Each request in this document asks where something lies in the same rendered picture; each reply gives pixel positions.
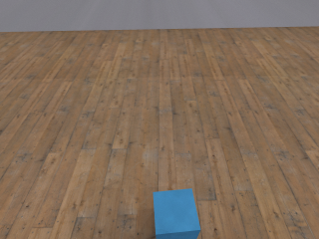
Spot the carton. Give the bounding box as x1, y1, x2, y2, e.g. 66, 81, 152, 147
153, 188, 201, 239

